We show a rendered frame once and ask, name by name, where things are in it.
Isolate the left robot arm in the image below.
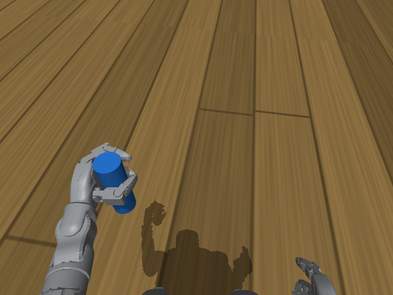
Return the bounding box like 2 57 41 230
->
39 202 98 295

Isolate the right robot hand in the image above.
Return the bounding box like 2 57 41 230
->
292 257 337 295

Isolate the can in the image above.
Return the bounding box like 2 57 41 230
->
93 152 136 214

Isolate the left robot hand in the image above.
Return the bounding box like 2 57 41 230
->
70 143 138 209

